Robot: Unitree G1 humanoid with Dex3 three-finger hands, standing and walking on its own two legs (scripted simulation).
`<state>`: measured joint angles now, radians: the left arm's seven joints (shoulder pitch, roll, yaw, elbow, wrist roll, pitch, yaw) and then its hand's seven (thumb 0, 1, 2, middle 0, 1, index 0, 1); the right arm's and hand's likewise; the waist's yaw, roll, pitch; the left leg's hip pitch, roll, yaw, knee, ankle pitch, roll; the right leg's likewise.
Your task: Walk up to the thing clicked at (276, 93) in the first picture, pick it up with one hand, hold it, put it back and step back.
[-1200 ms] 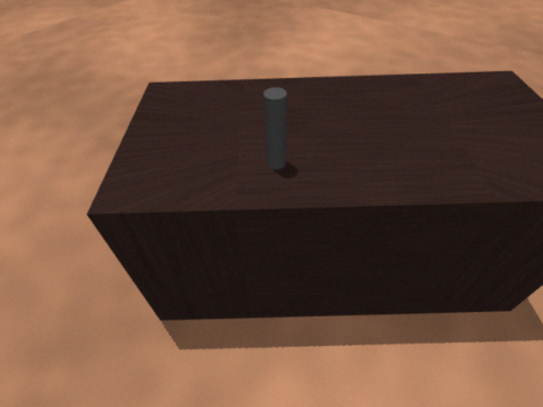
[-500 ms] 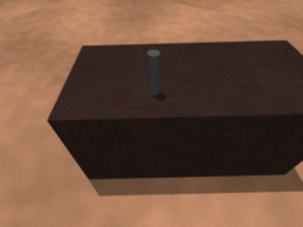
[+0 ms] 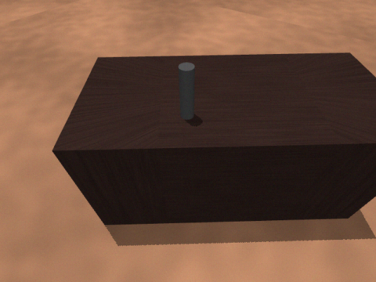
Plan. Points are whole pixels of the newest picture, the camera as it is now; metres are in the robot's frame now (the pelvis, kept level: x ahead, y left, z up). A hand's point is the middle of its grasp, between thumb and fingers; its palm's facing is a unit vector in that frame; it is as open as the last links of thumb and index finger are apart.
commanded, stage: walk up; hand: left
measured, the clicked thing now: (186, 93) +0.74 +0.05 -0.02
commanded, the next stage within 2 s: none
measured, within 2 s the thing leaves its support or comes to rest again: neither
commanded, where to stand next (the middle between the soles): +0.28 -0.17 m, yaw +1 degrees
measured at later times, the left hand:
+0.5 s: hand out of the picture +0.14 +0.16 -0.18, palm faces -0.03 -0.96 -0.29, open 7.4 cm
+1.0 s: hand (185, 223) +0.31 +0.04 -0.15, palm faces -0.03 -0.92 -0.40, open 7.4 cm
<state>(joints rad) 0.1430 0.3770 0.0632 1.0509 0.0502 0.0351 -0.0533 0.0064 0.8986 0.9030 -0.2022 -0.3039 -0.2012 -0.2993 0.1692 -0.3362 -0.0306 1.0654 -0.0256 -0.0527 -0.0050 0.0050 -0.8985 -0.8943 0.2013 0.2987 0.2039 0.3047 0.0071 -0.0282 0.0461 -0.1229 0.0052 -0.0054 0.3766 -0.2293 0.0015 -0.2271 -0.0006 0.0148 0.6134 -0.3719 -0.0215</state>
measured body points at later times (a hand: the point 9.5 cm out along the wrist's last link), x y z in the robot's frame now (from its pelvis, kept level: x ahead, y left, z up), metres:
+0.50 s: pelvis +0.10 -0.11 -0.03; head +0.12 -0.08 +0.42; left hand +0.15 +0.21 -0.16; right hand +0.16 -0.44 -0.11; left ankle +0.16 -0.01 -0.75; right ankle +0.10 -0.23 -0.74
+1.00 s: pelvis +0.20 -0.22 -0.03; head +0.23 -0.24 +0.42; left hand +0.31 +0.09 -0.13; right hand +0.26 -0.54 -0.16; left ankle +0.19 -0.06 -0.70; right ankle +0.27 -0.34 -0.74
